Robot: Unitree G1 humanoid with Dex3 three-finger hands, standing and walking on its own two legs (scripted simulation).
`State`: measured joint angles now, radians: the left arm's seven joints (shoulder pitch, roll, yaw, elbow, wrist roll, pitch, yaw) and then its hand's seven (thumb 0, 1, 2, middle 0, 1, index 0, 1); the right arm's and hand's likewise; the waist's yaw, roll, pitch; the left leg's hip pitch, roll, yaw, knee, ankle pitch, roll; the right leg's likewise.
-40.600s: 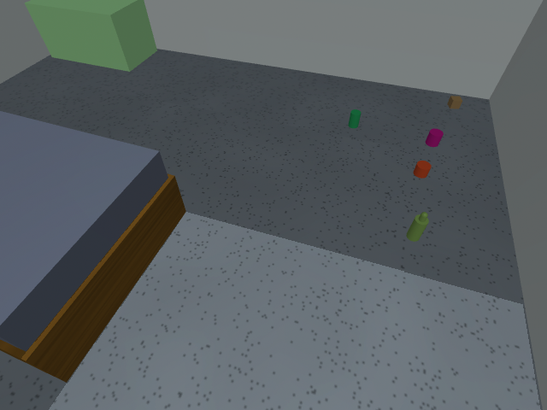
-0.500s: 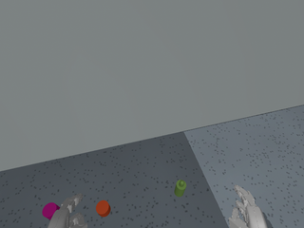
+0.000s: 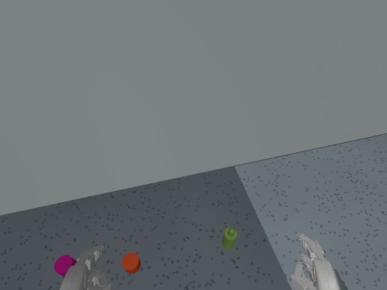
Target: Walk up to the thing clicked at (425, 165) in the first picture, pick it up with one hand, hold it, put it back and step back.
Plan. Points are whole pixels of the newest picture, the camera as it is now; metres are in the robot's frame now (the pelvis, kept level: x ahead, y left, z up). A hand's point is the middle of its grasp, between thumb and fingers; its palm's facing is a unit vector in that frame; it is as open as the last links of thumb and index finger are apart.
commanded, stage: home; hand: left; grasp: from above
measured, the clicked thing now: (131, 263) +0.38 +0.28 -0.68
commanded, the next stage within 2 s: stand in 0.66 s
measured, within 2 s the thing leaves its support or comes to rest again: neither
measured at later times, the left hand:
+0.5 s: hand (107, 288) +0.16 +0.18 -0.04, palm faces +0.04 -0.98 -0.20, open 7.4 cm
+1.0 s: hand out of the picture +0.13 +0.23 -0.10, palm faces +0.03 -0.95 -0.32, open 7.4 cm
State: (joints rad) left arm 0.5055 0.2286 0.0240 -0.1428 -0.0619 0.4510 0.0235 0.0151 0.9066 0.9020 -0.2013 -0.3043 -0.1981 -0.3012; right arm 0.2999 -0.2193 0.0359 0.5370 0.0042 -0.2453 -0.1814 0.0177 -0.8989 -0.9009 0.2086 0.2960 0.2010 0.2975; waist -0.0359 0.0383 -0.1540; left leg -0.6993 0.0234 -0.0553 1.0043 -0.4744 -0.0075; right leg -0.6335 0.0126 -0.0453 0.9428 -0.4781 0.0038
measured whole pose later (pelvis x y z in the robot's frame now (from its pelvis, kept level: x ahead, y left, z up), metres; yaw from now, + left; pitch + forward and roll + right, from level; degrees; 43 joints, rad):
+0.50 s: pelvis +0.00 +0.00 +0.00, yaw +0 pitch +10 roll -3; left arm 0.51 0.23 0.02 -0.15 -0.06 0.45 0.03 0.01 0.91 0.90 -0.20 -0.30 -0.20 -0.30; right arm 0.30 -0.22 0.03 0.53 0.01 -0.24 -0.18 0.02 -0.90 -0.90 0.21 0.30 0.20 0.30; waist -0.04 0.04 -0.16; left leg -0.70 0.02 -0.06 1.01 -0.48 -0.01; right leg -0.63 0.01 -0.05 0.94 -0.48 0.00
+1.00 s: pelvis +0.00 +0.01 +0.03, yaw +0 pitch +1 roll +0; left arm 0.22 0.29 0.03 0.64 0.04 0.08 0.04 0.01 0.91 0.90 -0.20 -0.30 -0.20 -0.30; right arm 0.18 -0.28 -0.03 0.85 -0.06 -0.05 -0.01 0.02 -0.90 -0.90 0.21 0.30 0.20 0.30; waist 0.02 -0.02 0.02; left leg -0.41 -0.02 -0.01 0.78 -0.39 0.02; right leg -0.38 -0.03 0.00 0.78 -0.41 0.02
